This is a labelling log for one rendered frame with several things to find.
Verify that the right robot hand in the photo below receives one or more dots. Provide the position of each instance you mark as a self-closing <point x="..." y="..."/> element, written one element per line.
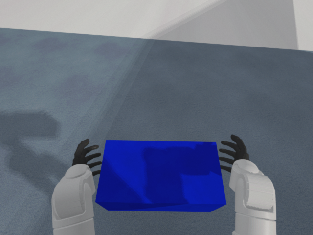
<point x="239" y="147"/>

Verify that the right robot forearm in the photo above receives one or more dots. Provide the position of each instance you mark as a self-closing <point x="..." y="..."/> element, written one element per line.
<point x="255" y="203"/>

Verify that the left robot forearm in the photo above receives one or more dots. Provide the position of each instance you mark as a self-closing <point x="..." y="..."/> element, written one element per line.
<point x="72" y="207"/>

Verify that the carton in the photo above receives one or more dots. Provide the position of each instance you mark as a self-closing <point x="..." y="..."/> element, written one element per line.
<point x="154" y="176"/>

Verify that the left robot hand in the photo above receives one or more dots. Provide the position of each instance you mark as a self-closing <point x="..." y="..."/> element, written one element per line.
<point x="80" y="153"/>

